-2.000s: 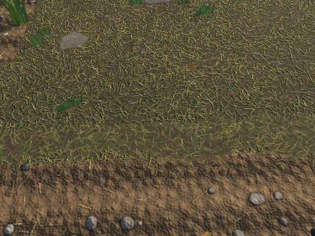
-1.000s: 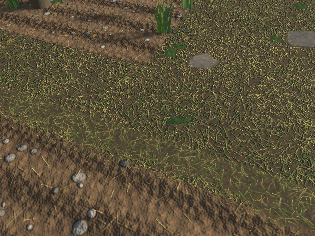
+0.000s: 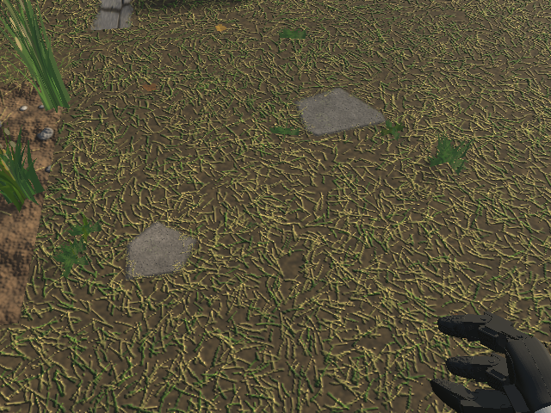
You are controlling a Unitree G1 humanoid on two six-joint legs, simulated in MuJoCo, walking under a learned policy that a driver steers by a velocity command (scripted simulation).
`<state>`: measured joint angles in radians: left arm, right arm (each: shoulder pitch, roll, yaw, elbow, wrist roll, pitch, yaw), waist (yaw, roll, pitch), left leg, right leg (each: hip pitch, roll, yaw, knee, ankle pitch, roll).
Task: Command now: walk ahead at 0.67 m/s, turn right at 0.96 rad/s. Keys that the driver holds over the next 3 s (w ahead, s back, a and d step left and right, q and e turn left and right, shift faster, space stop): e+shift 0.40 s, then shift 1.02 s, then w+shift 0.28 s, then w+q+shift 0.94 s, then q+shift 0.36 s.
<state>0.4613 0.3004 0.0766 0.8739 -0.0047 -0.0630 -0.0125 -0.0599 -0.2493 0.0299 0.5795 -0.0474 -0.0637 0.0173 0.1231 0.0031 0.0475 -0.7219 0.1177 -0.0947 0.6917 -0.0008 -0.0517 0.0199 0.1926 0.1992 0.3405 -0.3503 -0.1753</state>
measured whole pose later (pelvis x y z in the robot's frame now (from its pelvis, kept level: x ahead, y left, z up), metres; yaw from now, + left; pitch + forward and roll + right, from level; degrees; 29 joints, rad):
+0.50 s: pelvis +0.25 +0.03 -0.01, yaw -30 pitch +0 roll +4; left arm 0.08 0.35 0.09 0.54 -0.01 0.07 -0.02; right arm 0.12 -0.35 -0.10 0.76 0.04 -0.04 0.00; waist -0.04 0.02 0.11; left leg -0.20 0.12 0.28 0.61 -0.35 -0.05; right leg -0.45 -0.05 -0.04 0.62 -0.18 -0.05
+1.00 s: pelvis +0.32 +0.03 +0.00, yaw -36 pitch -1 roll +0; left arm 0.17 0.23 0.03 0.70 0.02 0.03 0.02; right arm 0.18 -0.22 -0.01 0.81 -0.03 -0.01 0.00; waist 0.01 -0.01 0.02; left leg -0.24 0.02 0.03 0.57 -0.31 0.00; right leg -0.32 0.02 0.05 0.54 -0.21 0.01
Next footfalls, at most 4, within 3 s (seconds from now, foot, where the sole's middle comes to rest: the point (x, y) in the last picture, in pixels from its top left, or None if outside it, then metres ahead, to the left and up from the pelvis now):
0.10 left None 0.32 0.17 -0.77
0.48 right None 0.32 -0.12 -0.77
0.86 left None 0.42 0.11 -0.77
1.76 right None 0.41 -0.24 -0.77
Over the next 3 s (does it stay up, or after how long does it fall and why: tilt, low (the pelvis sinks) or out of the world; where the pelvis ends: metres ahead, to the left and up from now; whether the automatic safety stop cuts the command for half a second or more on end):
stays up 1.25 -0.35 0.00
